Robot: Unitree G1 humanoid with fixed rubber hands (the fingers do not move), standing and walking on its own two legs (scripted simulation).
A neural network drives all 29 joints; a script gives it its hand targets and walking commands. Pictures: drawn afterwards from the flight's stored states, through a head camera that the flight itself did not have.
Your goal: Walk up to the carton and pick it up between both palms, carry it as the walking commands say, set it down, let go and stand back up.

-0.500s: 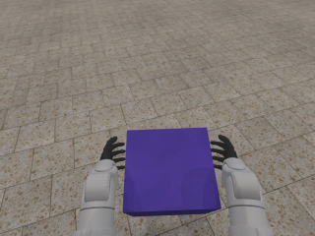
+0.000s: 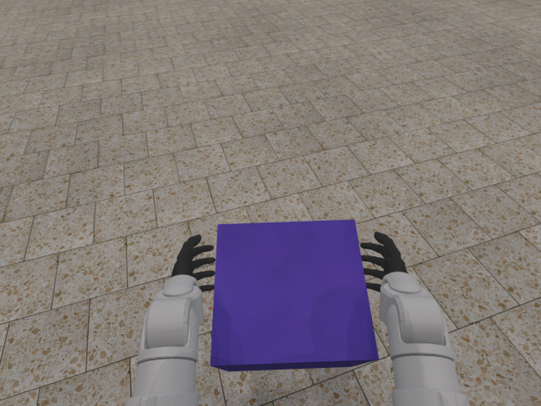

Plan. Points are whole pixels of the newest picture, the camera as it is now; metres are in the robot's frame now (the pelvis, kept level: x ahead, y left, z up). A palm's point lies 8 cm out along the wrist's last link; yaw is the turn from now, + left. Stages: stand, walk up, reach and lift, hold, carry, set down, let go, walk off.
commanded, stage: carry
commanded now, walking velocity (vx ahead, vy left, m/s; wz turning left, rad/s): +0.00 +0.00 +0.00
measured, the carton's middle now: (288, 299) +0.31 +0.00 -0.05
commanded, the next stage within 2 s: none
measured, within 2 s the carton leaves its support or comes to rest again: neither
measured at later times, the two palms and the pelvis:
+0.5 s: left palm (198, 279) +0.27 +0.13 +0.08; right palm (416, 281) +0.27 -0.17 +0.08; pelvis -0.01 -0.02 -0.01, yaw +0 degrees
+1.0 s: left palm (253, 291) +0.25 +0.05 +0.08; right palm (484, 305) +0.23 -0.25 +0.08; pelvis -0.05 -0.08 +0.00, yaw -1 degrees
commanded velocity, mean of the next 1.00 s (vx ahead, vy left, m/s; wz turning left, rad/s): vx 0.00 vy -0.12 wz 0.00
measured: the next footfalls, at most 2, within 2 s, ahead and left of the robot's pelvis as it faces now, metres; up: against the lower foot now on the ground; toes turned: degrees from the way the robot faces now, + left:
left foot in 1.06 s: -0.03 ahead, +0.05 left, +0.00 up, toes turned +4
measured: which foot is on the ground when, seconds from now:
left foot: down 0.00-0.80, up 0.82-1.00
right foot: down 0.00-1.00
